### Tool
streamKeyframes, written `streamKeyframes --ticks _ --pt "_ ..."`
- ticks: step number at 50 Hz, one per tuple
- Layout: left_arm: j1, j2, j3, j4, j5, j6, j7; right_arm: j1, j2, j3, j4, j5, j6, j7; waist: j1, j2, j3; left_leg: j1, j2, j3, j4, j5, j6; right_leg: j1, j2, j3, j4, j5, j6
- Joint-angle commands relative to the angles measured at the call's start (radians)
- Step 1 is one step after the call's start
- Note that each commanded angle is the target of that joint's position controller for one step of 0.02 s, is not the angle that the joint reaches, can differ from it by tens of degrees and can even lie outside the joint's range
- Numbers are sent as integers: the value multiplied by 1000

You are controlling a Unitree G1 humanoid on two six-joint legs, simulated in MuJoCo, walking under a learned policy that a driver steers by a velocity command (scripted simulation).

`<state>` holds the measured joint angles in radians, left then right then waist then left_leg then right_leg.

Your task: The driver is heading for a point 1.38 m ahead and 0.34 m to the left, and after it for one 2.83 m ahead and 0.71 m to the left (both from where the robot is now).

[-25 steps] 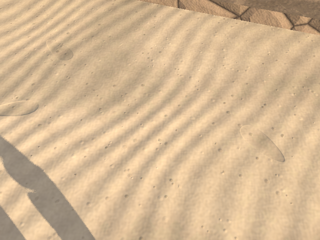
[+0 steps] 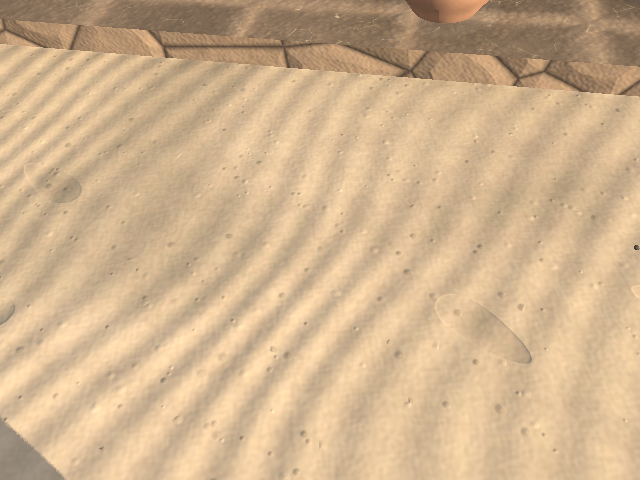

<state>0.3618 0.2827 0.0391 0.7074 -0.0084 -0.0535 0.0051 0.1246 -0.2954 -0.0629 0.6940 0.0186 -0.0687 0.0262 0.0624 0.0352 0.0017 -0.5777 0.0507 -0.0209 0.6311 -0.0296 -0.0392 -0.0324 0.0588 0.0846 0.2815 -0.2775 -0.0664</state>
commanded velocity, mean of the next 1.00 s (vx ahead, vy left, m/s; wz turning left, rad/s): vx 0.48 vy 0.00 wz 0.41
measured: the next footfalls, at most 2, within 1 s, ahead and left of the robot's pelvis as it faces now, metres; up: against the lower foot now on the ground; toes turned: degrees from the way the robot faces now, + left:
left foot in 0.16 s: +0.23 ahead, +0.15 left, +0.00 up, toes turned +5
right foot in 0.64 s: +0.57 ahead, +0.01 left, +0.00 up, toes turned +24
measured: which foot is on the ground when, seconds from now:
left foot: up 0.00-0.14, down 0.16-0.64, up 0.66-1.00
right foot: down 0.00-0.16, up 0.18-0.62, down 0.64-1.00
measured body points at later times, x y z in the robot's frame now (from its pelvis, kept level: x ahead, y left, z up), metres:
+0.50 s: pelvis +0.27 +0.07 +0.00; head +0.31 +0.10 +0.45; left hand +0.42 +0.36 -0.08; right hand +0.38 -0.20 -0.11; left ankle +0.20 +0.14 -0.75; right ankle +0.49 -0.06 -0.69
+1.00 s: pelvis +0.54 +0.12 +0.00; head +0.57 +0.14 +0.45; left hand +0.41 +0.38 -0.12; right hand +0.85 +0.02 -0.08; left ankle +0.61 +0.33 -0.70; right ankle +0.53 -0.01 -0.75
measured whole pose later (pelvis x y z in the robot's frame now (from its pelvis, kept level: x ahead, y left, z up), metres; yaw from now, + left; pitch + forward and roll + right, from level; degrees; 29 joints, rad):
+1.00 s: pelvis +0.54 +0.12 +0.00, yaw +29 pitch +1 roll -2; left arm 0.37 0.29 0.06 0.82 -0.02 -0.09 -0.02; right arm 0.11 -0.29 -0.03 0.64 0.01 -0.05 0.03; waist 0.10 0.05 0.04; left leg -0.63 0.09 -0.05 0.71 -0.07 0.00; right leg -0.03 0.03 -0.09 0.24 -0.24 -0.02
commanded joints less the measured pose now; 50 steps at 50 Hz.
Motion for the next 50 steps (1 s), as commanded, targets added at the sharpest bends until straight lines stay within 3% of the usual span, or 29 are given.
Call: streamKeyframes --ticks 1,5,7,8,9,10,11,12,13,14,15,18,21,23,26,29,31,32,33,34,35,36,37,38,40,42,45,48,50 --pt "54 182 53 -13 -2 -10 -1 -192 -62 2 -123 10 -27 19 56 -128 104 -119 10 10 -47 -18 35 36 -298 135 -113 114 -149" --pt "39 205 61 4 -7 -2 1 -163 -77 3 -133 10 -31 39 21 -136 78 -30 -29 45 -85 -108 104 93 -315 66 -40 401 -119" --pt "7 212 61 -2 -5 7 9 1 -123 -25 -91 2 -27 31 -78 -123 -51 237 -104 102 -126 -84 152 74 -262 -27 183 810 -76" --pt "11 194 52 -14 4 7 18 146 -167 -47 -58 5 -23 22 -143 -97 -152 480 -94 58 -118 -50 186 -39 -223 -76 382 843 -39" --pt "50 138 29 -64 22 -7 20 290 -270 -73 -51 -5 -18 11 -164 83 -290 848 150 -355 -131 -148 319 -394 -120 -132 762 499 41" --pt "74 82 8 -67 28 -34 10 327 -251 -62 -33 5 -21 17 -139 212 -357 987 285 -765 -294 -318 410 -637 18 -15 972 -267 73" --pt "-26 163 25 -84 -10 -56 -7 295 -179 -42 -40 9 -18 12 -172 130 -248 928 266 -702 -339 -410 370 -750 -43 53 1041 -223 63" --pt "-96 173 25 -103 -26 -72 -15 236 -167 -38 -52 2 -13 7 -159 66 -123 793 233 -570 -354 -342 344 -775 -86 31 1014 -135 50" --pt "-125 163 22 -109 -7 -82 -14 191 -157 -34 -63 -3 -8 4 -131 -10 -65 672 194 -489 -368 -249 328 -749 -119 18 942 -71 48" --pt "-127 162 27 -109 14 -82 -12 157 -140 -26 -76 -12 -7 1 -99 -21 -27 578 158 -429 -392 -149 319 -700 -142 16 877 -23 56" --pt "-110 157 29 -107 22 -76 -12 132 -132 -22 -86 -19 -6 -3 -70 5 -23 515 135 -401 -415 -87 322 -652 -151 16 847 2 68" --pt "-96 125 20 -101 31 -52 -7 123 -140 -23 -73 -7 -12 -16 -42 25 -1 395 99 -309 -440 60 334 -618 -146 -18 750 41 119" --pt "-228 88 5 -136 33 -53 -3 162 -164 -31 -44 1 -9 -31 -82 25 32 323 38 -233 -431 96 289 -577 -113 -36 509 235 145" --pt "-314 66 -4 -151 25 -61 -10 203 -172 -34 -25 7 0 -38 -118 34 27 302 15 -222 -408 59 257 -501 -73 -46 358 352 147" --pt "-382 89 5 -166 7 -70 -22 257 -176 -37 1 17 11 -45 -138 46 20 361 46 -297 -366 -2 239 -449 -47 -18 250 388 136" --pt "-356 130 26 -159 1 -77 -26 251 -170 -40 6 14 24 -51 -105 77 10 471 92 -384 -276 21 211 -417 -54 15 200 279 94" --pt "-219 166 51 -129 4 -84 -18 227 -147 -34 -4 7 31 -46 -27 81 -59 464 47 -371 -129 147 174 -211 -58 -14 142 241 40" --pt "-78 206 65 -118 20 -86 -9 220 -97 -14 -25 -8 30 -39 38 30 -206 370 -6 -323 104 67 143 48 -180 84 183 212 -22" --pt "28 286 87 -93 36 -73 -6 357 -14 12 -44 9 22 -38 6 -243 -366 19 -159 -183 460 -355 69 429 -424 491 154 51 -180" --pt "36 218 75 -86 13 -64 -15 382 -78 8 -41 21 18 -39 0 -325 -366 -135 -110 -174 627 -557 54 426 -493 721 61 -147 -205" --pt "-18 148 57 -98 8 -58 -11 294 -155 -14 -39 27 23 -39 20 -198 -211 -184 -59 -174 686 -469 47 294 -452 584 34 -202 -162" --pt "-66 124 49 -101 13 -50 -8 217 -164 -18 -56 16 28 -40 14 -118 -112 -171 -22 -130 677 -391 40 163 -407 436 21 -107 -130" --pt "-98 107 42 -88 16 -47 -9 169 -151 -19 -73 4 29 -38 -3 -97 -35 -158 4 -119 633 -344 36 51 -365 334 -9 6 -123" --pt "-111 92 36 -78 23 -51 -9 160 -131 -20 -79 2 31 -33 -24 -119 -6 -119 30 -117 595 -311 38 -22 -328 261 -38 70 -115" --pt "-114 88 37 -54 19 -60 -14 177 -79 -9 -73 8 38 -28 -46 -142 11 -66 37 -96 539 -294 37 -94 -296 174 -88 139 -128" --pt "-104 109 45 -26 10 -69 -19 145 -51 2 -83 0 41 -26 -52 -124 30 -80 40 -90 445 -274 31 -111 -303 121 -122 216 -154" --pt "-104 143 53 2 3 -67 -20 73 -36 16 -97 -11 28 -15 -43 -96 33 -83 50 -69 256 -137 28 -85 -293 38 -141 303 -161" --pt "-76 170 55 30 -11 -55 -18 -31 -25 28 -114 -8 7 2 -7 -91 48 -14 35 -12 69 1 34 -87 -265 -36 -140 327 -135" --pt "-26 188 58 57 -18 -46 -19 -95 -32 28 -135 -2 1 10 15 -95 56 8 21 4 1 20 42 -51 -284 -36 -133 323 -126"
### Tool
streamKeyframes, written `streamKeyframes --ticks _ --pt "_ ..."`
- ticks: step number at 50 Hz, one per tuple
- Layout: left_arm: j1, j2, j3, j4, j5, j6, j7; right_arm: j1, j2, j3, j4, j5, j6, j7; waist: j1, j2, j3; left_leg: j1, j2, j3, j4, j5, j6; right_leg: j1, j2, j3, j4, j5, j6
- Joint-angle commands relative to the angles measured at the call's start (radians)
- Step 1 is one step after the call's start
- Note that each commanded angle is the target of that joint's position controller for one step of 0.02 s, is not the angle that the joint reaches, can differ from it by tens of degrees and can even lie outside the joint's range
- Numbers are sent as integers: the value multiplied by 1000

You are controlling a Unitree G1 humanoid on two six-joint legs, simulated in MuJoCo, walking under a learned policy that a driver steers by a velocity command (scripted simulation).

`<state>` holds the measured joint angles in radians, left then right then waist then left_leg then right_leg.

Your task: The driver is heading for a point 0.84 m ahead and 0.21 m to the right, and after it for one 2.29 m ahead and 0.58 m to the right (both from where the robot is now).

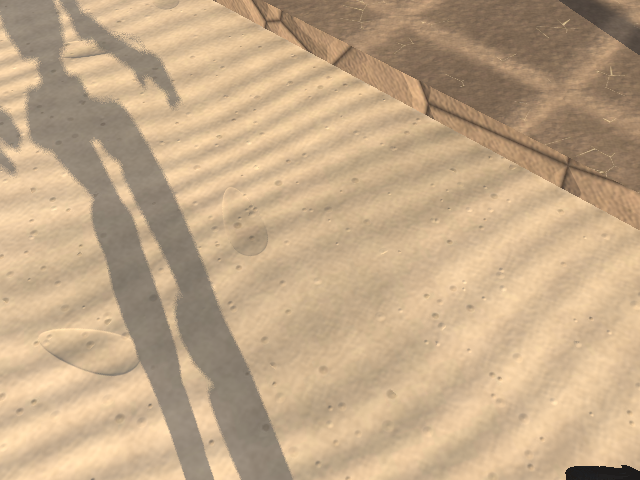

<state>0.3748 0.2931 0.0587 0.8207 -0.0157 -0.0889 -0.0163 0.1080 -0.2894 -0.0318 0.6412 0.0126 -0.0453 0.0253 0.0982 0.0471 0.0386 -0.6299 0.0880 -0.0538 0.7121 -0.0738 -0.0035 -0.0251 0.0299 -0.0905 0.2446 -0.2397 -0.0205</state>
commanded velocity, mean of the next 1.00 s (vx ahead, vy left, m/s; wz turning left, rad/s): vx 0.50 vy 0.00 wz -0.41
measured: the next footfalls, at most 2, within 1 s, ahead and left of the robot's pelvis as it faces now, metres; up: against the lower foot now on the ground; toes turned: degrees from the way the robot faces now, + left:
left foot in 0.12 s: +0.24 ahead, +0.14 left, +0.00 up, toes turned +0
right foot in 0.66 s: +0.48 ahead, -0.15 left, +0.00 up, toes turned -20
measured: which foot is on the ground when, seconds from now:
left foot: up 0.00-0.10, down 0.12-0.66, up 0.68-1.00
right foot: down 0.00-0.14, up 0.16-0.64, down 0.66-1.00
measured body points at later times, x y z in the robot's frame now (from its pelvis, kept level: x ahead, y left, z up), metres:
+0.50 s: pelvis +0.26 +0.03 +0.00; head +0.28 +0.03 +0.45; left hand +0.49 +0.25 -0.10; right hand +0.25 -0.26 -0.12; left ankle +0.20 +0.14 -0.74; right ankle +0.40 -0.15 -0.69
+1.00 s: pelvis +0.51 -0.09 +0.00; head +0.54 -0.12 +0.45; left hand +0.71 +0.14 -0.10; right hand +0.59 -0.41 -0.08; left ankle +0.76 +0.00 -0.69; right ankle +0.44 -0.14 -0.74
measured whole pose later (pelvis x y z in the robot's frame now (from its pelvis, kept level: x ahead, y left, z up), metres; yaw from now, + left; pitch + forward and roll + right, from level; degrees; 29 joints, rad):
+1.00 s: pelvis +0.51 -0.09 +0.00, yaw -29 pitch +2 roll +1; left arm 0.34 0.29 0.06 0.71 -0.02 -0.04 0.01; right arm 0.05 -0.30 -0.05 0.69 -0.01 -0.09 0.01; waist 0.07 0.04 0.05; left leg -0.64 0.07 -0.11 0.66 0.00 -0.07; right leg -0.14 0.11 0.13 0.35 -0.23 -0.09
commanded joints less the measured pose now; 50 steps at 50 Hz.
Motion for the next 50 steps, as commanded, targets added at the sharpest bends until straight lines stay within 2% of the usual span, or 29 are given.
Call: streamKeyframes --ticks 1,4,5,6,7,8,9,10,11,12,14,16,19,23,28,30,31,32,33,34,35,36,37,38,39,40,42,47,50 --pt "-16 183 39 -42 -16 -4 2 -107 -46 -5 -94 6 -25 13 -17 -111 28 67 -21 37 -110 44 15 -38 -268 154 -84 297 -167" --pt "0 207 42 -17 -22 18 7 -87 -86 -23 -101 5 -35 17 -65 -129 11 163 -56 49 -195 -35 49 19 -293 187 2 413 -141" --pt "-17 210 40 -17 -24 23 10 3 -112 -40 -76 1 -38 13 -126 -123 -40 309 -80 68 -243 -15 70 -3 -266 161 106 534 -118" --pt "-13 183 28 -19 -16 22 12 145 -162 -66 -35 -6 -36 2 -193 -109 -138 538 -72 62 -240 8 95 -83 -212 126 282 558 -87" --pt "-17 108 -2 -54 16 16 12 327 -247 -90 -11 -23 -27 -15 -259 19 -303 839 148 -163 -201 45 159 -296 -143 82 608 240 -39" --pt "102 16 -28 -67 -1 2 12 329 -287 -91 -12 -35 -19 -16 -189 246 -416 1025 349 -580 -328 -174 287 -604 1 123 901 -350 10" --pt "44 135 3 -51 -25 -3 11 314 -190 -70 -12 -24 -21 -13 -226 127 -335 939 319 -583 -385 -288 269 -691 -43 222 1009 -336 12" --pt "-21 159 15 -75 -38 -3 10 260 -149 -56 -4 -13 -25 -12 -206 110 -201 834 286 -425 -403 -266 236 -741 -85 203 1016 -247 5" --pt "-54 144 14 -78 -29 1 14 200 -118 -46 -1 -12 -31 -8 -176 64 -138 724 240 -324 -433 -193 216 -713 -122 187 985 -166 9" --pt "-66 133 18 -79 -16 9 16 153 -92 -41 3 -17 -37 -5 -147 66 -90 636 207 -244 -468 -125 206 -682 -145 187 945 -105 15" --pt "-29 92 16 -65 -18 35 15 109 -69 -41 15 -28 -57 -4 -102 71 -65 531 179 -131 -531 -17 201 -592 -164 191 924 -35 27" --pt "-44 66 13 -75 -16 54 16 98 -78 -49 37 -27 -72 -8 -86 40 -31 495 180 -47 -567 77 208 -606 -167 197 893 9 41" --pt "-112 53 11 -106 -9 58 12 111 -100 -60 69 -30 -74 -19 -95 15 5 514 170 55 -588 128 202 -659 -165 205 756 137 50" --pt "-242 28 -4 -153 -5 50 -17 143 -143 -72 97 -21 -61 -32 -142 -10 43 547 167 164 -599 137 182 -632 -151 134 533 280 32" --pt "-354 45 -2 -226 -6 53 -44 201 -182 -88 138 6 -28 -35 -166 -12 70 706 211 222 -525 245 151 -658 -126 69 408 179 -27" --pt "-322 72 13 -239 -4 59 -48 189 -211 -96 137 13 -14 -40 -128 20 19 740 209 252 -403 554 128 -560 -67 11 400 81 -65" --pt "-249 99 29 -228 -5 63 -46 180 -224 -100 134 17 -5 -43 -82 34 -34 738 199 267 -279 704 115 -455 -25 -17 399 38 -89" --pt "-107 141 57 -195 -8 66 -38 163 -221 -97 129 22 2 -45 2 21 -110 678 166 295 -84 741 87 -257 25 -33 343 73 -123" --pt "63 215 94 -151 -11 76 -20 176 -190 -83 117 8 -3 -50 76 -44 -199 464 125 296 196 521 41 47 -6 78 314 109 -169" --pt "41 336 112 -154 -21 73 -8 265 -38 -36 59 -35 -25 -38 -45 -331 -255 -2 -76 242 564 -426 -31 362 -270 635 234 -36 -345" --pt "56 271 87 -198 -10 51 -15 192 -93 -35 50 -8 -64 -26 11 -213 -410 -111 -122 -21 692 -542 -22 430 -365 943 71 -166 -410" --pt "27 208 69 -186 -1 35 -21 85 -151 -51 17 32 -83 -18 29 -148 -275 -195 -73 -44 680 -446 1 352 -344 811 35 -104 -352" --pt "-23 185 62 -186 -4 26 -20 67 -140 -45 11 26 -96 -22 -12 -94 -180 -175 -30 -38 597 -356 17 214 -301 684 41 -14 -318" --pt "-91 153 52 -195 -4 24 -18 70 -140 -48 23 -1 -99 -29 -55 -57 -123 -117 3 -38 509 -300 13 84 -262 588 41 100 -290" --pt "-133 125 42 -213 8 23 -12 90 -150 -55 31 -14 -90 -31 -90 -76 -108 -42 24 -46 458 -260 8 -5 -232 525 23 194 -279" --pt "-149 122 40 -223 13 22 -9 102 -149 -57 32 -19 -78 -29 -108 -89 -101 1 26 -44 427 -239 -3 -59 -217 503 3 244 -281" --pt "-140 136 44 -213 7 18 1 104 -120 -51 34 -29 -59 -28 -117 -78 -85 26 20 -21 348 -210 -35 -131 -198 442 -15 340 -287" --pt "-74 166 52 -180 -3 30 29 -72 -65 -27 -10 -26 -52 -23 -56 -113 -32 63 -40 -2 -9 83 -76 -215 -115 347 -12 251 -219" --pt "-27 176 55 -159 -9 37 34 -157 -71 -26 -32 -11 -64 -10 -22 -127 -23 126 -77 -5 -139 165 -71 -215 -126 388 9 164 -198"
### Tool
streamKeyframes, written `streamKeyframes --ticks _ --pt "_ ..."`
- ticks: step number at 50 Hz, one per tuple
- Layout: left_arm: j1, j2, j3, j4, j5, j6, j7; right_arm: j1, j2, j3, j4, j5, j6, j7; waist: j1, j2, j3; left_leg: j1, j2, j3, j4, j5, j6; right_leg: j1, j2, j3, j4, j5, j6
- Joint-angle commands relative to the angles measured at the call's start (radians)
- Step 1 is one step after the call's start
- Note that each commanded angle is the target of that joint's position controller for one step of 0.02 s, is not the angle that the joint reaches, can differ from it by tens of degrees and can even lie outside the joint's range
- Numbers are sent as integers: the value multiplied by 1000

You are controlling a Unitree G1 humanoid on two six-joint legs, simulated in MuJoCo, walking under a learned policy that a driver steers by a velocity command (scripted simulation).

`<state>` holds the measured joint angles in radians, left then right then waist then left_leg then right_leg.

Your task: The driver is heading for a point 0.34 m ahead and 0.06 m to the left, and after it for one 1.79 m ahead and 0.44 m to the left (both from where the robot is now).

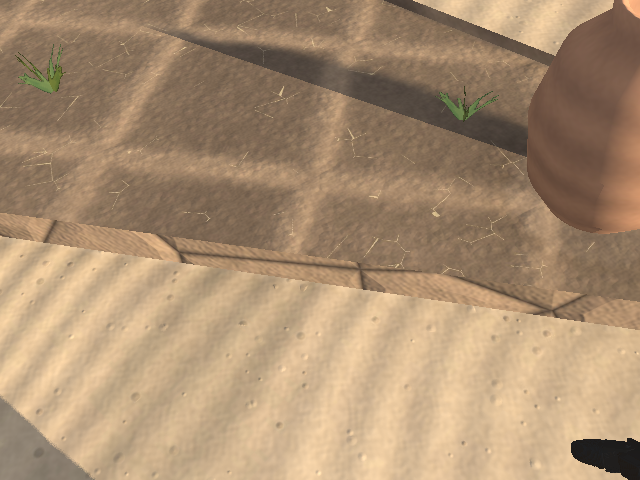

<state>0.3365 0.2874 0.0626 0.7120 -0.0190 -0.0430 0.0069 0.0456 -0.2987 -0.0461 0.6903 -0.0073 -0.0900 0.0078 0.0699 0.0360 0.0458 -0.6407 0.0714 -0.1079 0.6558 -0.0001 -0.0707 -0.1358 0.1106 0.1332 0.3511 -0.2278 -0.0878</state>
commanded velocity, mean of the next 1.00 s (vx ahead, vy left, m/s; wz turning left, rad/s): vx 0.50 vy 0.00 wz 0.23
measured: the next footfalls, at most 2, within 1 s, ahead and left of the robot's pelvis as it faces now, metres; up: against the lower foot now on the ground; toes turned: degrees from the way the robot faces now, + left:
left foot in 0.14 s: +0.27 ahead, +0.14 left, +0.00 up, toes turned -8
right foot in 0.60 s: +0.48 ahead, -0.10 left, +0.00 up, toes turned +9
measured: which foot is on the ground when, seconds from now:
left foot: up 0.00-0.12, down 0.14-0.60, up 0.62-1.00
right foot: down 0.00-0.16, up 0.18-0.58, down 0.60-1.00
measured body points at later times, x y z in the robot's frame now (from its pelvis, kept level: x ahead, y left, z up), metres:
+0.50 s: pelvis +0.27 +0.04 +0.00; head +0.30 +0.04 +0.45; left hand +0.50 +0.27 -0.07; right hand +0.26 -0.24 -0.12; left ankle +0.23 +0.15 -0.75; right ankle +0.41 -0.12 -0.71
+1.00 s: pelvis +0.51 +0.04 -0.01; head +0.54 +0.05 +0.44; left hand +0.43 +0.33 -0.13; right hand +0.80 -0.12 -0.08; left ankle +0.63 +0.22 -0.71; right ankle +0.44 -0.11 -0.75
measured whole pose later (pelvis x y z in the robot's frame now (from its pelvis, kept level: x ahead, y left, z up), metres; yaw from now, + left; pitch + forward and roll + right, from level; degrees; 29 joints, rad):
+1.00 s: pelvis +0.51 +0.04 -0.01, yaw +19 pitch +1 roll -3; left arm 0.35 0.31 0.07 0.83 -0.01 -0.09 0.00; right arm 0.09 -0.30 -0.05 0.62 0.02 -0.03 0.04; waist 0.10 0.05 0.04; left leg -0.65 0.09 -0.02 0.71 -0.03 0.00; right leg 0.05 0.01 -0.18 0.23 -0.29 0.01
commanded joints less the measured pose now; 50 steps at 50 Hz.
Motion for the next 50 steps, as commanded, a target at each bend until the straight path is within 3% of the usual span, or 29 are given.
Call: streamKeyframes --ticks 1,5,6,7,8,9,10,11,12,13,14,16,18,21,24,26,28,29,30,31,32,33,34,35,36,38,42,46,50 --pt "23 178 51 -43 -8 -6 11 -107 -72 -15 -87 13 -23 12 9 -120 -29 140 -64 37 -110 83 3 -80 -217 190 -74 136 -127" --pt "32 155 46 -20 0 2 15 -54 -108 -30 -72 12 -40 25 -19 -162 -36 192 -55 36 -166 -21 60 36 -274 261 24 179 -103" --pt "21 145 42 -19 1 5 13 5 -115 -38 -56 9 -44 21 -54 -169 -51 273 -66 61 -203 -37 85 38 -258 253 74 250 -88" --pt "20 114 31 -22 6 5 10 99 -143 -53 -35 0 -49 16 -100 -150 -120 427 -47 54 -218 -39 122 22 -204 216 203 330 -61" --pt "31 73 11 -39 25 4 9 248 -191 -63 -19 -11 -49 10 -155 -50 -266 665 102 -110 -192 -56 190 -82 -147 137 472 197 -25" --pt "183 19 -4 -44 -6 -8 8 340 -275 -89 33 -11 -38 19 -94 292 -349 959 290 -585 -298 -277 372 -447 10 23 799 -272 57" --pt "151 107 5 -30 -12 -16 10 343 -179 -66 36 25 -36 29 -123 200 -285 948 299 -720 -381 -529 371 -592 -43 68 909 -337 62" --pt "20 156 18 -49 -10 -21 6 285 -126 -50 25 29 -30 28 -140 104 -149 834 258 -582 -396 -520 332 -632 -96 42 923 -243 59" --pt "-64 148 14 -68 6 -28 8 238 -116 -42 12 15 -21 27 -133 25 -91 726 211 -478 -407 -410 312 -610 -128 -3 893 -178 60" --pt "-114 135 15 -86 24 -40 6 216 -107 -37 12 11 -14 25 -121 6 -36 643 177 -410 -421 -287 316 -606 -152 -18 828 -134 65" --pt "-114 120 15 -91 30 -48 2 209 -96 -31 10 4 -13 21 -98 28 -40 599 142 -360 -432 -187 307 -555 -174 -20 771 -100 68" --pt "-101 91 8 -92 30 -53 -1 219 -92 -29 14 12 -10 14 -80 67 -61 571 105 -293 -447 -64 310 -501 -175 -45 659 -100 88" --pt "-142 63 -5 -105 34 -52 -2 237 -123 -38 25 24 -5 3 -84 66 -57 520 96 -246 -459 -13 321 -467 -161 -74 520 -92 116" --pt "-245 39 -20 -122 25 -60 -11 262 -166 -53 37 33 8 -12 -114 58 -39 437 67 -194 -467 -48 298 -369 -135 -83 311 91 138" --pt "-323 63 -16 -140 14 -71 -20 310 -171 -55 50 34 21 -18 -141 57 -36 421 67 -213 -440 -83 280 -292 -107 -70 207 205 149" --pt "-339 87 -8 -150 13 -76 -24 328 -173 -59 55 37 29 -20 -133 60 -38 438 76 -256 -401 -125 260 -244 -102 -54 153 204 139" --pt "-297 112 4 -143 8 -82 -20 315 -166 -59 50 37 37 -22 -93 75 -47 431 74 -286 -343 -145 231 -150 -109 -56 108 171 113" --pt "-233 128 15 -125 10 -83 -14 310 -144 -53 46 33 38 -21 -58 72 -72 405 42 -277 -282 -134 207 -47 -119 -65 76 151 91" --pt "-129 162 29 -110 20 -84 -4 297 -101 -38 34 24 34 -18 -4 46 -142 342 -8 -232 -130 -134 173 119 -191 -12 71 110 50" --pt "27 220 43 -89 28 -76 6 325 -18 -13 17 3 29 -17 41 -132 -281 204 -92 -117 184 -416 126 349 -391 179 71 66 -15" --pt "55 274 59 -52 33 -59 -6 416 -21 -7 -23 41 19 -16 -18 -419 -305 -80 -137 -29 420 -625 104 455 -553 601 -50 -206 -143" --pt "6 184 42 -65 25 -60 -11 386 -120 -31 6 54 25 -21 -6 -254 -187 -148 -65 -60 531 -550 90 358 -515 572 -91 -332 -126" --pt "-32 132 27 -68 20 -61 -10 311 -147 -40 -2 47 32 -20 0 -182 -99 -157 -41 -43 550 -462 86 271 -470 410 -92 -235 -94" --pt "-77 106 18 -67 26 -63 -13 292 -130 -40 2 36 40 -20 -23 -123 -66 -117 -12 -30 538 -395 75 192 -423 295 -107 -90 -80" --pt "-107 87 13 -57 30 -63 -14 268 -119 -42 -10 27 44 -18 -39 -125 -37 -102 11 -25 505 -353 68 138 -394 216 -124 14 -79" --pt "-122 85 14 -40 34 -71 -13 253 -79 -36 -23 32 54 -9 -55 -153 -28 -52 37 0 484 -297 57 67 -363 96 -165 136 -78" --pt "-103 125 30 -1 24 -79 -6 170 -44 -23 -75 26 56 5 -46 -115 -11 -92 51 16 346 -179 36 69 -373 -38 -211 255 -107" --pt "-89 168 39 25 22 -68 3 51 -29 -11 -116 26 43 30 -12 -88 5 -23 32 70 117 1 52 75 -350 -173 -213 316 -80" --pt "-48 202 49 57 -2 -50 2 -33 -47 -14 -166 32 48 47 -5 -94 21 4 9 114 6 -38 102 162 -382 -230 -166 402 -45"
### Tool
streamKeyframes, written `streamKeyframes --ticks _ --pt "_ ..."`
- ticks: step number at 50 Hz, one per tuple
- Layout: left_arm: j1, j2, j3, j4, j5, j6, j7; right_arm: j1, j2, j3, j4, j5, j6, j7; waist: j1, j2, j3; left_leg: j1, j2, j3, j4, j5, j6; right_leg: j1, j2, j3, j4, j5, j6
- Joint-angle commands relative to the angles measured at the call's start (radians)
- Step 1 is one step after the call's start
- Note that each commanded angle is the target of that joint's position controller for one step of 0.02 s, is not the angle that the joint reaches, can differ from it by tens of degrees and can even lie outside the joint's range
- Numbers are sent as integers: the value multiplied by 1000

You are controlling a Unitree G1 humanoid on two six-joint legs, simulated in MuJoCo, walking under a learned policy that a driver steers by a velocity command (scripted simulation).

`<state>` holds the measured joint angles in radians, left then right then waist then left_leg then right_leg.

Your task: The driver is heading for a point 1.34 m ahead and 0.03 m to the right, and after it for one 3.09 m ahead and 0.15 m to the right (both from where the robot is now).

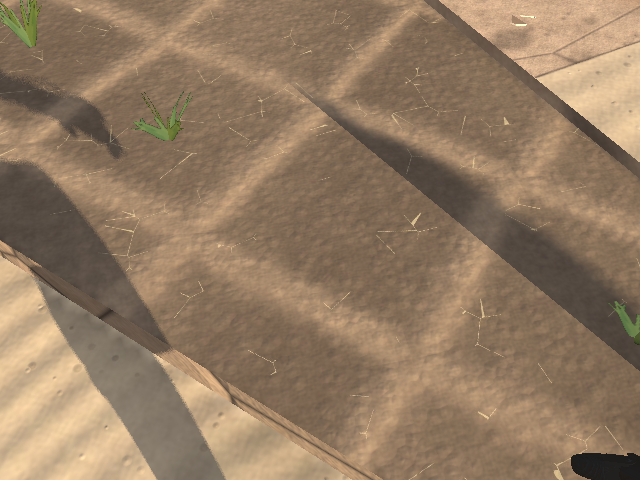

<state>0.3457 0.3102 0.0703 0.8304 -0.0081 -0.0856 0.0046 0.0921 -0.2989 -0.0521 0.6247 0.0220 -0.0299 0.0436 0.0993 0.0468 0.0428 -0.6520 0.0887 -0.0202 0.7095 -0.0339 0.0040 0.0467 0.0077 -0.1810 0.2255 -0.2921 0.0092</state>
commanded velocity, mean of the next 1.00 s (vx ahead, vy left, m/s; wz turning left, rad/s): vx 0.50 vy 0.00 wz -0.01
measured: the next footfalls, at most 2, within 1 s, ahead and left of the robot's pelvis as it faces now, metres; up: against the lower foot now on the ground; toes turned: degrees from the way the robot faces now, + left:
left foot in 0.10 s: +0.22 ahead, +0.12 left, +0.00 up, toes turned +6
right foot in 0.72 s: +0.62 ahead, -0.06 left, +0.11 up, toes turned +1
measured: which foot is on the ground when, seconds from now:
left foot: up 0.00-0.08, down 0.10-0.72, up 0.74-1.00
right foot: down 0.00-0.12, up 0.14-0.70, down 0.72-1.00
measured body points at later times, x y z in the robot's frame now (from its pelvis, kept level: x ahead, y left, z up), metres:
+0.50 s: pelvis +0.27 +0.05 +0.01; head +0.28 +0.07 +0.46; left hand +0.39 +0.32 -0.10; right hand +0.34 -0.20 -0.12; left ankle +0.18 +0.12 -0.74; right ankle +0.31 -0.07 -0.50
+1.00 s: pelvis +0.58 -0.01 +0.11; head +0.60 -0.03 +0.56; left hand +0.65 +0.25 +0.00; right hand +0.78 -0.27 +0.04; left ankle +0.67 +0.16 -0.52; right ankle +0.58 -0.06 -0.63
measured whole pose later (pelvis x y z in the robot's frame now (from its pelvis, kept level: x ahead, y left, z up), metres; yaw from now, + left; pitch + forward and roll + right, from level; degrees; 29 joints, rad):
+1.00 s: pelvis +0.58 -0.01 +0.11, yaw -5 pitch +2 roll +1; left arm 0.41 0.25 0.03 0.73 -0.01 -0.06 -0.02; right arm 0.08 -0.27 -0.01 0.63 -0.03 -0.09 0.01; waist 0.02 0.02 -0.02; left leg -0.77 0.07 -0.06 1.21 -0.16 0.02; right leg -0.24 0.13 0.06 0.42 -0.21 -0.12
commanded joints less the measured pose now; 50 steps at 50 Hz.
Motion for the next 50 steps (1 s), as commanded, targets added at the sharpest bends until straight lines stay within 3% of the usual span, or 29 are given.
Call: streamKeyframes --ticks 1,3,5,6,7,8,9,11,14,16,19,23,24,26,28,30,31,34,35,36,37,38,39,41,43,44,46,48,50 --pt "-57 188 44 -58 -16 -1 5 -85 -52 -10 -111 -1 -9 13 -46 -109 21 37 -25 42 -64 -46 47 -2 -283 67 0 571 -130" --pt "-60 220 54 -59 -22 12 13 -24 -94 -30 -111 -9 -1 12 -99 -140 -45 167 -92 99 -80 -144 93 24 -280 26 162 894 -108" --pt "-52 196 42 -69 -18 20 24 263 -188 -85 -38 -7 10 -6 -247 -88 -194 608 -144 70 -175 -68 166 -173 -219 -16 576 859 -52" --pt "45 64 -2 -117 41 8 14 304 -310 -108 -28 1 14 -27 -170 198 -283 991 122 -358 -159 21 299 -609 -86 -14 953 0 13" --pt "26 73 -17 -134 31 -25 -1 321 -293 -95 -69 0 0 -22 -191 188 -477 1110 258 -794 -329 -187 433 -789 25 220 1154 -341 22" --pt "-103 157 8 -154 -15 -41 -12 304 -222 -74 -59 -9 -15 -15 -232 65 -362 1034 221 -681 -381 -246 365 -887 -33 283 1174 -243 4" --pt "-148 146 1 -174 -24 -51 -12 251 -193 -65 -54 -5 -24 -16 -199 23 -229 877 182 -557 -402 -225 326 -890 -72 266 1087 -139 -9" --pt "-130 145 6 -156 11 -42 5 132 -146 -47 -73 -13 -27 -23 -110 -24 -119 611 116 -408 -436 -20 284 -750 -128 267 944 -40 12" --pt "-92 106 -1 -144 25 -12 5 105 -134 -43 -66 -22 -34 -32 -70 13 -118 481 79 -310 -469 203 297 -658 -122 238 904 13 53" --pt "-62 78 -11 -121 17 7 1 146 -117 -31 -31 -23 -33 -42 -74 44 -128 488 92 -270 -487 235 304 -709 -113 208 1042 25 76" --pt "-124 45 -18 -144 -2 28 0 262 -72 -10 40 -9 -12 -41 -122 41 -54 647 105 -278 -448 97 278 -1035 -128 205 1367 -46 70" --pt "-311 -25 -50 -234 -35 8 -14 516 -48 1 150 -41 7 -62 -216 30 0 973 205 -345 -413 88 282 -1470 -93 230 1636 -203 38" --pt "-308 -73 -67 -250 -43 10 -20 551 -36 6 183 -44 19 -68 -210 52 17 982 235 -334 -375 133 281 -1571 -63 274 1794 -266 28" --pt "-284 -96 -85 -276 -56 16 -29 533 -19 14 208 -36 24 -75 -168 31 59 936 256 -271 -370 88 241 -1683 -40 342 1902 -296 11" --pt "-382 -122 -114 -369 -25 10 -33 419 -13 26 201 -26 28 -90 -117 -34 116 659 186 -137 -469 -1 170 -1546 -68 273 1630 -185 16" --pt "-449 -107 -119 -426 21 2 -43 346 -48 21 192 -18 12 -103 -106 -43 45 336 123 -23 -689 70 162 -1018 -101 98 1215 79 10" --pt "-439 -108 -116 -417 17 1 -43 342 -75 14 207 -13 -5 -98 -106 7 13 280 115 17 -737 232 175 -808 -84 34 1134 121 -18" --pt "-259 -24 -77 -391 -12 3 -38 376 -190 -9 249 -7 -7 -91 -6 197 -150 676 153 78 -423 1428 154 -619 50 -41 904 -23 -114" --pt "-112 24 -52 -346 -19 11 -41 351 -181 -6 257 -25 5 -83 72 203 -224 790 161 77 -229 1512 119 -506 79 8 716 34 -150" --pt "-5 94 -25 -307 -20 27 -46 362 -174 -10 229 -35 -1 -85 103 152 -295 704 135 48 -20 1337 93 -283 73 178 607 117 -176" --pt "60 233 13 -271 3 22 -47 441 -16 25 155 -63 -24 -69 -13 -357 -424 288 -91 3 447 136 18 100 -211 766 441 243 -348" --pt "156 170 4 -244 35 38 -15 398 -78 13 179 -78 -69 -19 43 -355 -590 151 -204 -169 735 -279 19 202 -294 1159 186 268 -386" --pt "100 118 -11 -230 35 23 -17 331 -107 -11 152 -27 -91 7 1 -207 -428 21 -166 -193 841 -283 29 93 -294 1076 166 126 -339" --pt "-2 61 -15 -200 7 8 -33 148 -28 16 74 -15 -91 -4 -64 25 -76 -57 -90 -117 766 -265 47 -253 -208 796 150 63 -263" --pt "-56 -5 -29 -197 24 -2 -42 161 -26 12 52 -14 -70 -23 -133 -62 -43 40 -56 -91 804 -278 65 -411 -118 605 121 197 -256" --pt "-64 -26 -37 -194 17 -3 -42 193 -17 14 40 -15 -61 -23 -162 -111 -55 -10 -50 -83 854 -275 70 -399 -117 593 74 150 -273" --pt "-61 -5 -30 -182 -6 -7 -37 171 -10 23 22 -28 -56 -28 -178 -79 -29 -70 -16 -67 723 -198 63 -407 -85 516 31 127 -260" --pt "-38 22 -18 -178 -13 8 -22 75 -11 30 -13 -59 -53 -38 -150 -41 -16 -52 -16 -6 494 -130 15 -429 -43 446 -8 198 -254" --pt "13 34 -17 -171 -2 3 -9 -11 -19 24 -26 -60 -65 -44 -109 -80 -39 -45 -38 15 344 -21 -21 -370 -55 434 -16 389 -249"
